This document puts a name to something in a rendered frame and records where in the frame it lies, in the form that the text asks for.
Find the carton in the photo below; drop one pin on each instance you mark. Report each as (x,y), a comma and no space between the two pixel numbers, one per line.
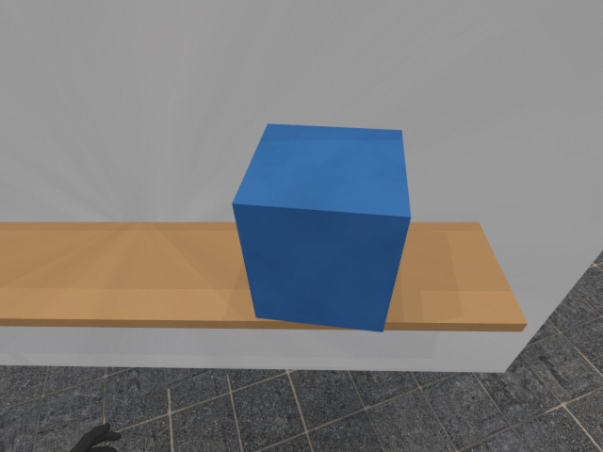
(322,215)

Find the table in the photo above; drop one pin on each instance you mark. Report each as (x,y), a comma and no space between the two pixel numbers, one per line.
(191,275)

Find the robot left hand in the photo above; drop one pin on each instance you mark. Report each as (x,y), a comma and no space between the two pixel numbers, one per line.
(95,436)

